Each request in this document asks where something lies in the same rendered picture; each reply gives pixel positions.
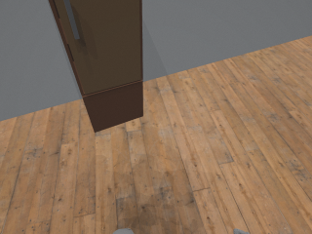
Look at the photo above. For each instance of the cupboard door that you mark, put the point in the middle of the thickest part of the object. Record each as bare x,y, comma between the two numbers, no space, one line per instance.
107,54

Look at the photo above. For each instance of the handle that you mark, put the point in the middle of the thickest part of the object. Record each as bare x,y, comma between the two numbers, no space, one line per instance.
71,19

